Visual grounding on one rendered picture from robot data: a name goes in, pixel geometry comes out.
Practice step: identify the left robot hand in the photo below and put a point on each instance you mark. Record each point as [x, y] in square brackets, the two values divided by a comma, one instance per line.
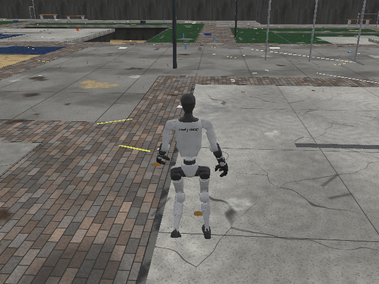
[162, 162]

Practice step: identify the right robot upper arm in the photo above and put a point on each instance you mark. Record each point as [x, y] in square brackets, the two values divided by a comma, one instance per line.
[206, 124]

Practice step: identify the right robot hand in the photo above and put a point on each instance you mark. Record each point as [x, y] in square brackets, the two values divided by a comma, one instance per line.
[224, 168]

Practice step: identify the robot left shin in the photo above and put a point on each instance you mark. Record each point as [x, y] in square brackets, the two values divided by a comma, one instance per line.
[178, 209]

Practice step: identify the left robot upper arm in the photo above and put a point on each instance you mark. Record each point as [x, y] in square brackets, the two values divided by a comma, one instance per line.
[170, 125]

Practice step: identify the robot left thigh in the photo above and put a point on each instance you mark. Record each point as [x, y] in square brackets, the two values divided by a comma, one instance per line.
[178, 181]

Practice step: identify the right robot forearm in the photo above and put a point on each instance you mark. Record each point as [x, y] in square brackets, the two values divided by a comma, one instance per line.
[219, 156]

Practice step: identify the left robot forearm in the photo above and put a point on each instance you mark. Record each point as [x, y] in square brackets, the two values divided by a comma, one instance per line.
[161, 154]

